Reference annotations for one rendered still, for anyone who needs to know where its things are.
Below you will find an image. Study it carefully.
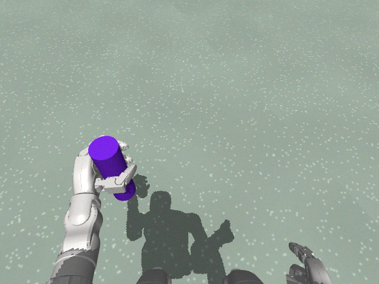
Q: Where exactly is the left robot hand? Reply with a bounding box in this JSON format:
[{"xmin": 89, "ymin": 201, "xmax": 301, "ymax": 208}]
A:
[{"xmin": 73, "ymin": 135, "xmax": 137, "ymax": 197}]

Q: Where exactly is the left robot arm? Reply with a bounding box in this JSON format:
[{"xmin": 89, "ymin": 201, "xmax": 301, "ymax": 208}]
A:
[{"xmin": 45, "ymin": 193, "xmax": 103, "ymax": 284}]

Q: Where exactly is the can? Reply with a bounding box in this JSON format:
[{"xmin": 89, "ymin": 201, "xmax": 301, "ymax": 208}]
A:
[{"xmin": 88, "ymin": 136, "xmax": 136, "ymax": 201}]

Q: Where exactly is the right robot hand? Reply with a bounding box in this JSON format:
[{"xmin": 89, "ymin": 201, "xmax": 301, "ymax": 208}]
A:
[{"xmin": 286, "ymin": 242, "xmax": 332, "ymax": 284}]

